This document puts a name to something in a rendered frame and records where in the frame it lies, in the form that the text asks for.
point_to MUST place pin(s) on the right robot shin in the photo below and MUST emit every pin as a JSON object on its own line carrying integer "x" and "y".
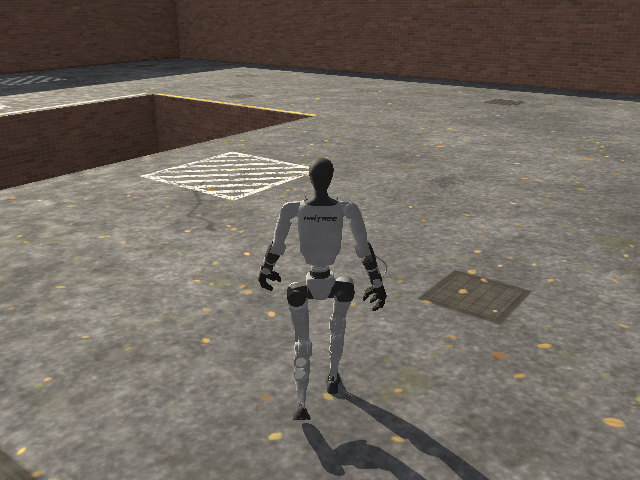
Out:
{"x": 336, "y": 350}

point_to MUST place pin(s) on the robot left forearm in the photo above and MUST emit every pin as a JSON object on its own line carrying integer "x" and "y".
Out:
{"x": 269, "y": 260}

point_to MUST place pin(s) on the robot right upper arm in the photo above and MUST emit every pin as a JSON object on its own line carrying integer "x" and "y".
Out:
{"x": 351, "y": 211}

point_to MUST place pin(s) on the right robot foot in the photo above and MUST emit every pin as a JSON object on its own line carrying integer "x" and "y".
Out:
{"x": 332, "y": 386}

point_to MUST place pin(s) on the robot left upper arm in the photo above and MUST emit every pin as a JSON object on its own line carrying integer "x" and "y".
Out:
{"x": 288, "y": 211}

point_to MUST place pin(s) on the robot right forearm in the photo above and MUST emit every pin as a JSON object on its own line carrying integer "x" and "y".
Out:
{"x": 372, "y": 269}

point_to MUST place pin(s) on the left robot hand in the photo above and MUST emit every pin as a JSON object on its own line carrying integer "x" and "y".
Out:
{"x": 273, "y": 276}

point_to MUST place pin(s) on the right robot hand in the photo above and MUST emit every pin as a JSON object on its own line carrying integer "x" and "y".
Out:
{"x": 379, "y": 294}

